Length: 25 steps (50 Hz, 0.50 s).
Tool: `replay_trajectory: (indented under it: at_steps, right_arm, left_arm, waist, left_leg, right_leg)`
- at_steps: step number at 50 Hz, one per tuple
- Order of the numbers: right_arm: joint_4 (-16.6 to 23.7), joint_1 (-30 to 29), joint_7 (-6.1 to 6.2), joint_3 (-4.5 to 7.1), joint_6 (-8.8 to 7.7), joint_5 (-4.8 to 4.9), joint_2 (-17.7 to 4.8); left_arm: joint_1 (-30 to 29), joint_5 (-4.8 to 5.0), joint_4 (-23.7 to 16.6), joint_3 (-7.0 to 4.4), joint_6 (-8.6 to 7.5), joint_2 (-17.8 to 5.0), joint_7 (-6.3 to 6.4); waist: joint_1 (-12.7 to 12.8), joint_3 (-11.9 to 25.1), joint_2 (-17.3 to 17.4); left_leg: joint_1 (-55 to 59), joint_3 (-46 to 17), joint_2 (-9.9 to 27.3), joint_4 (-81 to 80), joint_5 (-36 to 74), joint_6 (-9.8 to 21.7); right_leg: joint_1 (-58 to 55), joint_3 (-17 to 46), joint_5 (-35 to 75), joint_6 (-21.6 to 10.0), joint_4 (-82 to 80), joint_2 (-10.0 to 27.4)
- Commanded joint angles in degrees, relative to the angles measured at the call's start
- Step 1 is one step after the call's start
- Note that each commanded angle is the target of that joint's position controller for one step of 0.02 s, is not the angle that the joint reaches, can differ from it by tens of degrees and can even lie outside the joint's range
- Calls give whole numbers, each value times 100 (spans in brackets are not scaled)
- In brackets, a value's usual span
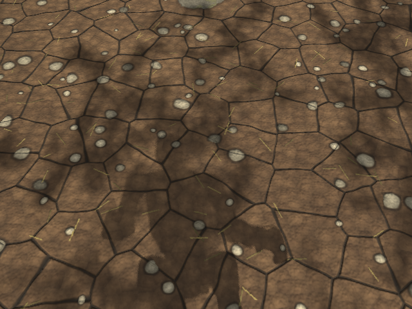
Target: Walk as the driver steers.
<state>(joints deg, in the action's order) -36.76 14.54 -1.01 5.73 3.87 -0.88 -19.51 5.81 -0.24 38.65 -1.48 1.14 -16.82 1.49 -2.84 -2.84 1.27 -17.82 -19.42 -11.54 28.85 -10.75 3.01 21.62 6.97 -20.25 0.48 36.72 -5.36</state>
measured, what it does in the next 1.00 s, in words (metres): steps on the spot, turning right: right foot, then left foot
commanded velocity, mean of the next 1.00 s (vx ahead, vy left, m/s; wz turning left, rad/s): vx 0.02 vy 0.00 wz -0.25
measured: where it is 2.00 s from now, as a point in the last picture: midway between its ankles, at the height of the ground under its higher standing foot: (306, 284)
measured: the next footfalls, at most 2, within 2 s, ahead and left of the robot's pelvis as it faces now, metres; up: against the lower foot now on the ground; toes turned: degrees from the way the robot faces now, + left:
right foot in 0.04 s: +0.07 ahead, -0.11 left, +0.00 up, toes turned +10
left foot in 0.42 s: +0.01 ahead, +0.11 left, +0.00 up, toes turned +3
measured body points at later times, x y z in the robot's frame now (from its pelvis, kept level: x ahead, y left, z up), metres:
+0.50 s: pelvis +0.00 +0.00 +0.00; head +0.03 +0.01 +0.45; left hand +0.04 +0.28 -0.13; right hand +0.18 -0.24 -0.10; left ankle -0.03 +0.10 -0.74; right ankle +0.01 -0.11 -0.70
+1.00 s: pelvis +0.00 -0.05 +0.00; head +0.03 -0.09 +0.45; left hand +0.20 +0.19 -0.08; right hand +0.03 -0.36 -0.12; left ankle +0.05 +0.10 -0.67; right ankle -0.02 -0.11 -0.74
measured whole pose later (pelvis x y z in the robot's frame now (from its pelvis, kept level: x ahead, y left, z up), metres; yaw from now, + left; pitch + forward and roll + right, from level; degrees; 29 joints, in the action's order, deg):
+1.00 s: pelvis +0.00 -0.05 +0.00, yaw -21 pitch +1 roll +1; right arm -40.3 9.5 -0.2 2.6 2.5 -2.5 -18.5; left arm 14.9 0.0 37.8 -4.5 3.2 -18.4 -1.3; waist 0.9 -3.9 2.6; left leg -29.1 -2.4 1.9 59.6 -21.0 -3.4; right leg 14.2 5.4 -12.7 -6.3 26.1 -6.7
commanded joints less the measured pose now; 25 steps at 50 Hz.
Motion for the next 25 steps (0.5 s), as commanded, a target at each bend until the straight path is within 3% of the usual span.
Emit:
replay_trajectory:
  at_steps: [1,2,3,4,5,6,7,9,13,16,18,19,20,21,22,23,24,25]
  right_arm:
    - [416,-399,-2,235,-91,68,-848]
    - [393,-30,10,137,-126,104,-453]
    - [414,242,67,96,-148,89,-288]
    - [385,-2,72,216,-155,-148,-907]
    - [313,-37,33,235,-147,-144,-922]
    - [177,76,-20,203,-110,-119,-815]
    - [86,212,-78,173,-66,-73,-718]
    - [15,192,-133,99,-19,6,-607]
    - [52,-270,-92,-44,24,37,-376]
    - [-51,-379,-2,-266,52,57,25]
    - [-139,-308,139,-269,29,52,-48]
    - [-216,-94,211,-255,-23,19,-118]
    - [-261,53,262,-224,-105,-20,-312]
    - [-257,220,312,-167,-194,-95,-657]
    - [-216,-60,342,-34,-185,-66,-1229]
    - [-186,-102,326,-56,-187,-34,-928]
    - [-103,-268,310,-175,-211,-42,-553]
    - [-41,-565,316,-260,-206,-45,-296]
  left_arm:
    - [508,7,-282,-190,-142,-660,139]
    - [449,-38,-338,-266,-150,-1035,203]
    - [136,-69,-551,-308,-102,-1446,191]
    - [191,-180,-469,-290,-69,-1234,142]
    - [108,-152,-465,-207,-66,-862,96]
    - [-50,-111,-467,-157,-71,-644,45]
    - [-131,-104,-481,-145,-75,-615,40]
    - [101,-105,-419,-152,-102,-620,50]
    - [658,-89,-177,-229,-149,-737,16]
    - [559,-98,-40,-132,-161,-546,-87]
    - [734,-90,116,-242,-68,-831,-167]
    - [770,-32,150,-301,-39,-967,-200]
    - [847,15,144,-337,-48,-993,-214]
    - [862,74,39,-303,-90,-792,-230]
    - [785,154,-207,-195,-129,-331,-244]
    - [676,37,-120,-281,-53,-645,-180]
    - [772,1,-21,-380,31,-781,-169]
    - [929,-5,97,-424,110,-757,-185]
  waist:
    - [456,581,551]
    - [243,812,-369]
    - [149,842,-1291]
    - [218,635,-886]
    - [127,522,-739]
    - [63,384,-617]
    - [-2,431,-766]
    - [111,456,-917]
    - [400,517,-1035]
    - [377,582,-1277]
    - [340,345,-1455]
    - [195,336,-1312]
    - [165,496,-1093]
    - [144,800,-480]
    - [284,615,1080]
    - [17,638,1208]
    - [129,423,730]
    - [309,268,516]
  left_leg:
    - [-134,-1656,1073,-389,390,153]
    - [-736,-955,562,364,-1570,-187]
    - [-1488,625,-260,1850,-2457,-402]
    - [-1513,916,192,2769,-2140,-470]
    - [-1314,952,407,3216,-1831,-471]
    - [-1174,996,442,3566,-1506,-477]
    - [-1132,1094,417,3847,-1297,-506]
    - [-1228,1288,422,3895,-1298,-592]
    - [-1246,1317,496,2905,-1482,-637]
    - [23,1636,720,1028,-1717,-520]
    - [459,2018,590,-62,-1154,-451]
    - [809,2053,570,-798,-456,-380]
    - [1374,1755,825,-1150,128,-269]
    - [2121,1099,1675,-1208,246,-82]
    - [2093,201,2793,-1099,1671,469]
    - [1624,105,3372,-1027,2419,1067]
    - [1369,423,3265,-1057,2785,1190]
    - [1178,882,2973,-1032,2731,1037]
  right_leg:
    - [-1358,32,600,-111,-1635,147]
    - [-2153,951,247,-374,-2233,1273]
    - [-2238,2511,92,-972,-2545,2683]
    - [-1499,2450,894,-1400,-2401,2749]
    - [-1239,1906,1530,-1427,-2194,2482]
    - [-1028,1215,1955,-1288,-2064,2036]
    - [-1071,776,2245,-1163,-1969,1731]
    - [-1318,390,3109,-1158,-1827,1585]
    - [-1933,353,3410,-1252,-1642,1707]
    - [-1447,326,2900,-1149,-1688,1483]
    - [-1297,600,3415,-1094,-1419,1315]
    - [-1165,708,3747,-967,-1183,1280]
    - [-850,827,3527,-757,-1035,1256]
    - [-231,726,2446,-488,-678,1072]
    - [684,-199,421,-219,52,240]
    - [641,-622,-1341,-161,1410,203]
    - [725,-543,-1400,-142,2266,304]
    - [712,-527,-1132,-97,2642,399]
Keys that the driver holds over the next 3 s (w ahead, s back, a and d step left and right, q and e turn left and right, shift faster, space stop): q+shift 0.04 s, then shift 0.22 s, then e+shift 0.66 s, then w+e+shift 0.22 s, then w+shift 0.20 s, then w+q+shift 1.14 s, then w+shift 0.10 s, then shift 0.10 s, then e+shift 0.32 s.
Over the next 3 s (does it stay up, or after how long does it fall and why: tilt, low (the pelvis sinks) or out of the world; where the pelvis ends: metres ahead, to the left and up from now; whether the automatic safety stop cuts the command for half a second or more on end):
stays up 1.31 -0.30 -0.02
